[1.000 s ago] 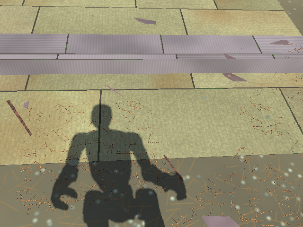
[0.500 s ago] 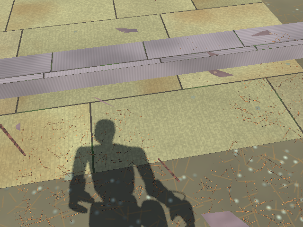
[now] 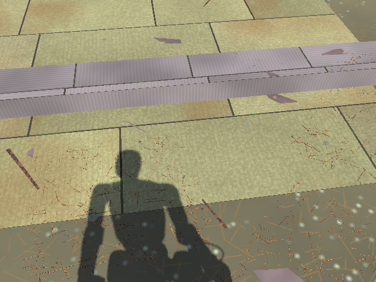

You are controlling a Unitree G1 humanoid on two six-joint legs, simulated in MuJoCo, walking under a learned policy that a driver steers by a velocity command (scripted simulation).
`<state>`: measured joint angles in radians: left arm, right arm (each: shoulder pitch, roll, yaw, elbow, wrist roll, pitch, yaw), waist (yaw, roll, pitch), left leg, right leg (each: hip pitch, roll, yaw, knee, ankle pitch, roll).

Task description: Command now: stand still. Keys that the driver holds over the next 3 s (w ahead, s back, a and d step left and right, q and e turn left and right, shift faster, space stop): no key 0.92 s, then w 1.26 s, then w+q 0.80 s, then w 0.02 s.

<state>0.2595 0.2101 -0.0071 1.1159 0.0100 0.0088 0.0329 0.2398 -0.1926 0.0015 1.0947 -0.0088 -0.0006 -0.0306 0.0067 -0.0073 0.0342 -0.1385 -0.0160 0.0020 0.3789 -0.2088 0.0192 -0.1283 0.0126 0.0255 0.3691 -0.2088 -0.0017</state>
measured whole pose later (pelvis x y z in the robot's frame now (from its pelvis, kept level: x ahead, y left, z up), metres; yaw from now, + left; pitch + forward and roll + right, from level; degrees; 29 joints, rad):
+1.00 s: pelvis +0.01 +0.01 +0.00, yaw +0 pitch -1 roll +0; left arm 0.33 0.14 -0.01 1.17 0.01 0.00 0.04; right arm 0.32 -0.14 0.00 1.14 -0.01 0.00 -0.04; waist 0.00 -0.01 0.02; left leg -0.16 -0.03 0.00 0.43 -0.25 0.03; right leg -0.16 0.00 0.03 0.44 -0.27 0.00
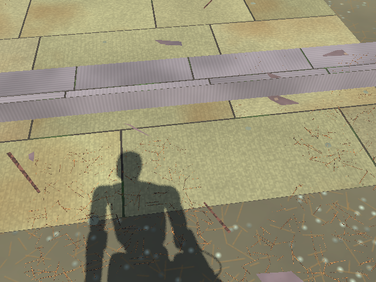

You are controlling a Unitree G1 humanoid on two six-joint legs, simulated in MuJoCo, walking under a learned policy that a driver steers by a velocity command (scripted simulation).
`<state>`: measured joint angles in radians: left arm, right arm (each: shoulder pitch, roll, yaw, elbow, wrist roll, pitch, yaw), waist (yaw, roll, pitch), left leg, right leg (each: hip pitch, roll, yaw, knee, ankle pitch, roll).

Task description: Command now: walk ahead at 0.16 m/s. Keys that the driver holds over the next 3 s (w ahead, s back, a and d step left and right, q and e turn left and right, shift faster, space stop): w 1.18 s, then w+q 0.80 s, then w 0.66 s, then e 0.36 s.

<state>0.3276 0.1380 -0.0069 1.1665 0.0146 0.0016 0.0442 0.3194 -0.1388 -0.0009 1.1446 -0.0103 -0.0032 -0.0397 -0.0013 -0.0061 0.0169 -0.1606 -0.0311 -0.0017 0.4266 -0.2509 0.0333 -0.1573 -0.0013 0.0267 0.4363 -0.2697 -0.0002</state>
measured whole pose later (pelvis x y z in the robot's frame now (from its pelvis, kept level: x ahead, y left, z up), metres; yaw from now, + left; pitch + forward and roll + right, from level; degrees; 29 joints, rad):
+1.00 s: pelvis +0.44 -0.01 +0.00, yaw +0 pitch +0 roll +1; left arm 0.10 0.18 0.04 0.94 0.02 -0.04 -0.03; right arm 0.48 -0.15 -0.02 1.09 -0.01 -0.10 0.00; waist -0.05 -0.03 0.05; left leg 0.03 -0.10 0.09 0.20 -0.24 0.11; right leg -0.65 -0.10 -0.04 0.78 -0.03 -0.04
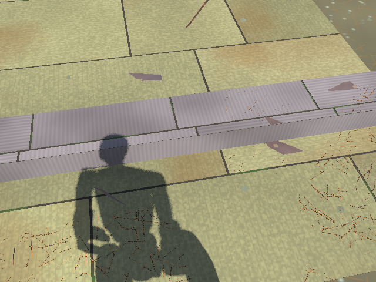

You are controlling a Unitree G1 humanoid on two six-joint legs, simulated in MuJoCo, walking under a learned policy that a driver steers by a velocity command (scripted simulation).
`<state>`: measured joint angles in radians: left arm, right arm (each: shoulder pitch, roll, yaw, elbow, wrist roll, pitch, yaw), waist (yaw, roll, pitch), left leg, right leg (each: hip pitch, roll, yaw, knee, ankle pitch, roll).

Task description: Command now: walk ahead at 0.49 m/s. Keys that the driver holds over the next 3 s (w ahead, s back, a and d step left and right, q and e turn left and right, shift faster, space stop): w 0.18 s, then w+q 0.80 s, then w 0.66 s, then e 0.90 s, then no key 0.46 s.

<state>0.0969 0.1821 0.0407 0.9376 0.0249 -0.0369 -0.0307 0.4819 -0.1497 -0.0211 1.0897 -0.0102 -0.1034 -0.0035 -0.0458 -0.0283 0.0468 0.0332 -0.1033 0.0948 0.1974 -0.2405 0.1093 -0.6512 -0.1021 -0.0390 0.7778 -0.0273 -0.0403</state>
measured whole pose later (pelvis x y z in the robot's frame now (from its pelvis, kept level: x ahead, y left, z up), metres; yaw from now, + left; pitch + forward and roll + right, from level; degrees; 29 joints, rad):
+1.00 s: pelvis +0.55 +0.06 +0.00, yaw +25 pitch +1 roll +0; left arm 0.10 0.23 0.05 0.82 0.05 -0.04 -0.02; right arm 0.35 -0.25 -0.07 0.95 0.00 -0.06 0.00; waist -0.03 -0.03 0.05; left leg -0.12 -0.15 -0.04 0.30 -0.20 0.15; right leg -0.65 -0.14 0.04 0.99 -0.19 0.04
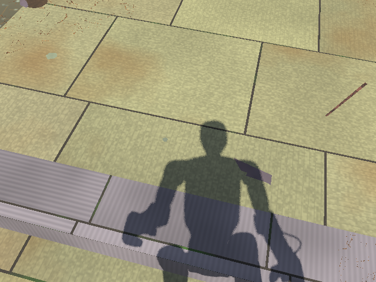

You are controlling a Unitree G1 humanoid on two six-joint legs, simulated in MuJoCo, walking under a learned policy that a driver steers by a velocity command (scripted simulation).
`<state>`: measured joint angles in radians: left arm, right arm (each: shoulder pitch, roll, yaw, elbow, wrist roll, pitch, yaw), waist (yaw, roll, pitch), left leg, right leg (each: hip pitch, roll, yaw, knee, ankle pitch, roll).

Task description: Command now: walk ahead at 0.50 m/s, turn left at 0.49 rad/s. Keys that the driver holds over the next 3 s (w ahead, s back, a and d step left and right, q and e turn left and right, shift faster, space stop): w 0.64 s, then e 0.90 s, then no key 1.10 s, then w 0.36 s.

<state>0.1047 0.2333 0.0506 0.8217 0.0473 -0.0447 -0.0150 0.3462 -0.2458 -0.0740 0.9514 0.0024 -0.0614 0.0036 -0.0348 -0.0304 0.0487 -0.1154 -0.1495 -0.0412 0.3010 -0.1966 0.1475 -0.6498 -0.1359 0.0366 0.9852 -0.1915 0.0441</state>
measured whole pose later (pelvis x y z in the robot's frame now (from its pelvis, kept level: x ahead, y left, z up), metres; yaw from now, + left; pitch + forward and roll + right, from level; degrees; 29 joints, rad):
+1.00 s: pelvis +0.51 +0.04 +0.08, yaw -3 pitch +1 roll +0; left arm 0.21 0.24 0.09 0.77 0.03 0.02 0.04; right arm 0.19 -0.19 -0.04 0.78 -0.03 -0.05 -0.02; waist 0.04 -0.03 0.04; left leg -0.51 0.04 0.20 0.77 -0.28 0.10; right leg -0.65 0.00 0.02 1.51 -0.27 -0.03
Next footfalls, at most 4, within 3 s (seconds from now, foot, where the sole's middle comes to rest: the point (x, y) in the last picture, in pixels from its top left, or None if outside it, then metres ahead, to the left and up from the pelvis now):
0.26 right None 0.31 -0.12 -0.78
0.80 left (153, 219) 0.64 0.11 -0.66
1.44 right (213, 230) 0.59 -0.10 -0.66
1.86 left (159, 203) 0.70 0.09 -0.66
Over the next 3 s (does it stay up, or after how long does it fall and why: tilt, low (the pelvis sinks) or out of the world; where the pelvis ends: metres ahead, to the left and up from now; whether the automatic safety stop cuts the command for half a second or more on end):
stays up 0.66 -0.04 0.12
